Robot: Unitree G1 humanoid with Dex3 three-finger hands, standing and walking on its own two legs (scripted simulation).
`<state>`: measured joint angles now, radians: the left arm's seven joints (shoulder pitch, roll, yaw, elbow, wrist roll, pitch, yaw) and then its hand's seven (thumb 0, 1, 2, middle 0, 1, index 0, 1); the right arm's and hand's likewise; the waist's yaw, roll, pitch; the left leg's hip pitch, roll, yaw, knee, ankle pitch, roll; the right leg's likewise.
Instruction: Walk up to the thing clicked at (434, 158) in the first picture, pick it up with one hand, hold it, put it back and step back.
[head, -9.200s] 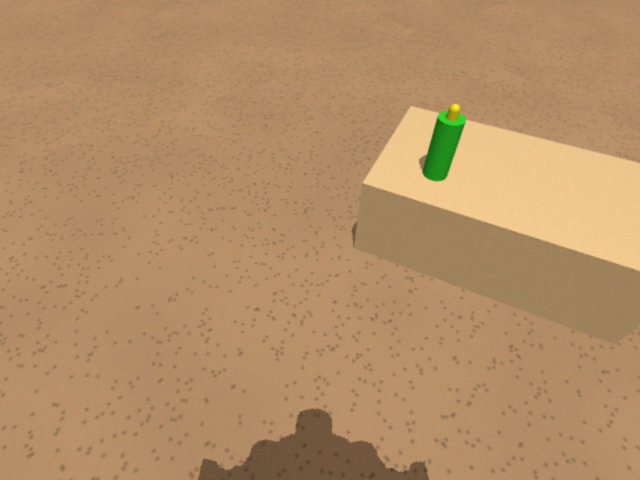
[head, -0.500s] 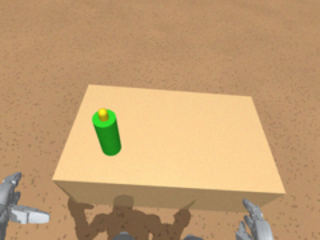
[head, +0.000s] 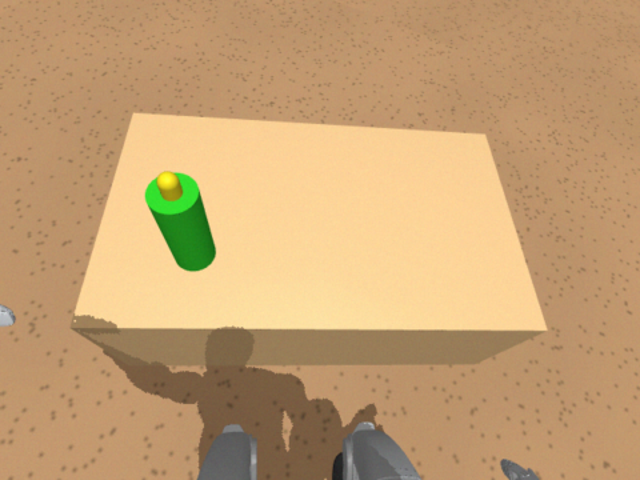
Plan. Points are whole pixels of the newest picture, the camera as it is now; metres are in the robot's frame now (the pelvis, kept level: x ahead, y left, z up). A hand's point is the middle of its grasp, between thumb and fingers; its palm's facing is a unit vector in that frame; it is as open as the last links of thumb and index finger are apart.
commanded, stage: go down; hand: left
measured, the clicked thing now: (182, 220) +0.57 +0.23 -0.21
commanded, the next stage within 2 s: none
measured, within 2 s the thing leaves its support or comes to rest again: neither
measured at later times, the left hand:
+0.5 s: hand out of the picture +0.41 +0.41 +0.04, palm faces +0.28 -0.96 -0.08, open 17.3 cm
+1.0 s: hand out of the picture +0.44 +0.42 +0.05, palm faces +0.30 -0.95 -0.05, open 17.5 cm
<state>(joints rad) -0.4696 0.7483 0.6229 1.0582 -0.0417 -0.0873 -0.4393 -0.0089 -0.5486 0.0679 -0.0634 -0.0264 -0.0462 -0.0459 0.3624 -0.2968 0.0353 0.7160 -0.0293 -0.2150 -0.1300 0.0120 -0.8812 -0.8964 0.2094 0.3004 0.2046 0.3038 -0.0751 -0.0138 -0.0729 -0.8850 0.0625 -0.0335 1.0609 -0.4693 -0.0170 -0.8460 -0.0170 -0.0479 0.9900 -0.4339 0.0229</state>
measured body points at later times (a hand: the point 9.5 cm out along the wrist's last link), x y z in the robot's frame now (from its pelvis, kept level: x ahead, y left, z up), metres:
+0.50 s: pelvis +0.00 +0.01 -0.01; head +0.14 +0.05 +0.42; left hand +0.39 +0.46 +0.05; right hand +0.07 -0.27 -0.10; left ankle +0.02 +0.13 -0.67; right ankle +0.02 -0.14 -0.67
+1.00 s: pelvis +0.00 +0.01 -0.02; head +0.15 +0.07 +0.40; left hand +0.42 +0.47 +0.06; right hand +0.05 -0.26 -0.11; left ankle +0.02 +0.13 -0.67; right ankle +0.02 -0.14 -0.67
